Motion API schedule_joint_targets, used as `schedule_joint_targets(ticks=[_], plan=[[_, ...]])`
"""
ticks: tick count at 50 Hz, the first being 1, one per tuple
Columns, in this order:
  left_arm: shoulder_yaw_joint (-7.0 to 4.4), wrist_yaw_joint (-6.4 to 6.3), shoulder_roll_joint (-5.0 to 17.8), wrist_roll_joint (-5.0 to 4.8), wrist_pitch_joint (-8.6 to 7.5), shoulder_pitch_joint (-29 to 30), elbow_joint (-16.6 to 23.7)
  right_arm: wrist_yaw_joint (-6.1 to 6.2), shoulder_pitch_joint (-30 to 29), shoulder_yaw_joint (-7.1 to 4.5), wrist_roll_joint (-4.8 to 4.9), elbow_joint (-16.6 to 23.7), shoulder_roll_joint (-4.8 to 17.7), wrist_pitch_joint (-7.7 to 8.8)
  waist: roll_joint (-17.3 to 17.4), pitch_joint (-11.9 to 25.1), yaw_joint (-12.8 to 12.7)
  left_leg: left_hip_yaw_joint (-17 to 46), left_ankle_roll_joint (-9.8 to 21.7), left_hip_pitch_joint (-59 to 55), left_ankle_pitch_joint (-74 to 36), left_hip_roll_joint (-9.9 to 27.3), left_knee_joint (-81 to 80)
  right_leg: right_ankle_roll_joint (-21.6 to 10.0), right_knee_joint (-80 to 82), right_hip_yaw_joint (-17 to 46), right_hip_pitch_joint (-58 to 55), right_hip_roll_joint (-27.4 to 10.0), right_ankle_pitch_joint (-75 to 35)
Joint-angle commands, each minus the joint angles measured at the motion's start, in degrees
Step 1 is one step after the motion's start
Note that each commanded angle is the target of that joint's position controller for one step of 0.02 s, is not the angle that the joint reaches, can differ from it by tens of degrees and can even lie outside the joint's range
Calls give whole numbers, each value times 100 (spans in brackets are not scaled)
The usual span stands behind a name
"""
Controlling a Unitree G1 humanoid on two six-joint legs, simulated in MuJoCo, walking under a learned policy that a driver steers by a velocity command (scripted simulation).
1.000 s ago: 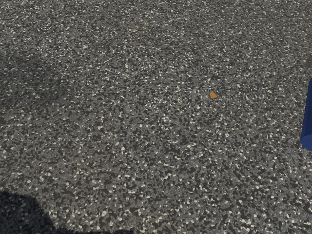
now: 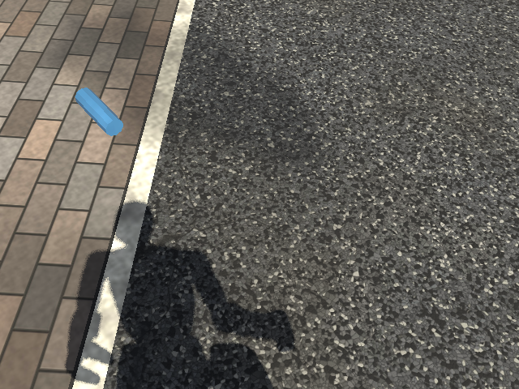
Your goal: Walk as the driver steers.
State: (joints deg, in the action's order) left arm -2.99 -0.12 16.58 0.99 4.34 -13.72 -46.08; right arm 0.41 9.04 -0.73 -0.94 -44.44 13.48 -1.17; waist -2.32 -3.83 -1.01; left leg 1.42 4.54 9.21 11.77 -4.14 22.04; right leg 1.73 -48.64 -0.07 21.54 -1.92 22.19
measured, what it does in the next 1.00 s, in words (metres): steps on the spot: right foot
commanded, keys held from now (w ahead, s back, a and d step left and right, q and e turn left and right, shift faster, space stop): no key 0.80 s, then w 0.20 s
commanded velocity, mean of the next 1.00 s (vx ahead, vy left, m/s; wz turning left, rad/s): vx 0.03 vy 0.00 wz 0.04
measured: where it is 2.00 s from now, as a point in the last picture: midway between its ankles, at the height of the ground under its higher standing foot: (245, 360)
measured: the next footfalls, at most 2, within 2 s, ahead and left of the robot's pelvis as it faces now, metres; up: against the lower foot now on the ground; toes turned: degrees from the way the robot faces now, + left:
right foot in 0.14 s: +0.04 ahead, -0.13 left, +0.00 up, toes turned +1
right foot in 1.56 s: +0.44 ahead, -0.06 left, +0.00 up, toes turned -3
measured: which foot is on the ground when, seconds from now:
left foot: down 0.00-1.00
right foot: up 0.00-0.12, down 0.14-1.00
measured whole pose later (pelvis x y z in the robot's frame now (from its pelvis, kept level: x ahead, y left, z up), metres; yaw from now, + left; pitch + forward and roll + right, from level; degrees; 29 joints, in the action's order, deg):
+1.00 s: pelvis +0.03 -0.03 +0.00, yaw +1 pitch -1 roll +0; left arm -1.3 -1.4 11.6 1.3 0.0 -20.5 -63.5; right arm 0.6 16.7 0.2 -2.0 -64.5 11.0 0.3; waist -0.5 1.0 -0.9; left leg -1.1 4.1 15.1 24.4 -1.6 38.5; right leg -4.0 -24.1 0.1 7.7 2.2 16.4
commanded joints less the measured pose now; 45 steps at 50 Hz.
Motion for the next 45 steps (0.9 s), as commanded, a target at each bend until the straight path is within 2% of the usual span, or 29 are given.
schedule_joint_targets(ticks=[1,4,5,6,7,8,9,10,12,14,18,28,40,41,43,44,45], plan=[[-51,-55,324,-8,-53,79,263,22,138,-180,-45,104,868,65,950,324,201,1105,757,-173,-1684,1460,-522,-64,676,-22,-195,69,94],[-22,-131,274,-49,-108,-18,145,31,71,-148,-49,-19,846,79,871,363,149,1291,738,14,-1613,1480,-392,-163,1414,-44,-694,154,-2],[1,-153,209,-47,-142,-141,68,46,-27,-127,-20,-52,816,80,778,389,29,1283,645,106,-1536,1414,-290,-205,1958,-77,-1006,176,-353],[41,-170,139,-19,-202,-283,-15,64,-97,-98,23,-93,762,85,617,412,-117,1253,455,326,-1389,1336,-207,-245,2772,-17,-1520,104,-1169],[42,-196,262,48,-290,-344,-70,71,1,-38,29,-131,601,124,378,546,-87,1241,195,608,-1050,1206,-152,-286,3068,446,-2077,-284,-1725],[20,-206,588,111,-374,-324,-48,51,271,-33,12,-184,525,144,-109,595,159,911,34,740,-516,817,42,-391,3102,1067,-2258,-930,-2445],[4,-150,671,-27,-390,91,-96,47,418,-38,45,-354,474,86,-598,379,366,608,-46,156,-62,446,-281,-634,3019,1123,-1312,-985,-2281],[68,-92,397,-28,-425,269,-63,60,341,-51,-3,-494,617,64,-422,295,274,644,-96,-194,-235,513,-347,-560,3092,986,-1085,-790,-1864],[87,-88,365,-21,-458,113,-210,57,259,-103,27,-652,747,80,-271,249,135,708,-66,-291,-616,621,-323,-408,3088,685,-1141,-477,-1710],[100,-131,348,-52,-476,-48,-391,53,322,-86,23,-814,650,101,-171,238,112,740,-70,-177,-718,691,-370,-402,3083,628,-1311,-426,-1699],[130,-147,275,-36,-474,-46,-597,102,384,-58,36,-1163,560,115,126,167,82,729,-136,-51,-624,682,-497,-457,3080,629,-1400,-434,-1617],[218,-169,159,-36,-490,-101,-1107,154,549,5,43,-1740,493,108,216,132,104,697,-167,-110,-683,740,-511,-494,3129,621,-1337,-381,-1581],[312,-199,-29,-42,-497,-347,-1539,191,729,86,47,-2111,304,110,180,62,115,641,-183,-85,-693,773,-448,-499,3124,614,-1248,-324,-1586],[313,-196,-39,-34,-492,-413,-1577,192,786,97,41,-2140,266,107,170,181,105,601,-168,-107,-279,716,-448,-512,3174,608,-1288,-274,-1055],[207,-187,180,-21,-437,-498,-1592,183,818,43,18,-2104,342,80,-2,60,74,376,-40,232,1161,408,-23,-689,3170,732,-1120,-171,716],[160,-171,260,-9,-400,-578,-1585,157,768,23,-25,-2042,346,65,-129,-162,24,305,26,662,1856,285,244,-853,3292,1015,-974,-282,1650],[123,-158,291,-7,-377,-766,-1612,121,630,24,-71,-1944,279,70,-267,-433,-73,216,54,1174,2109,194,600,-1049,3523,1438,-950,-532,2309]])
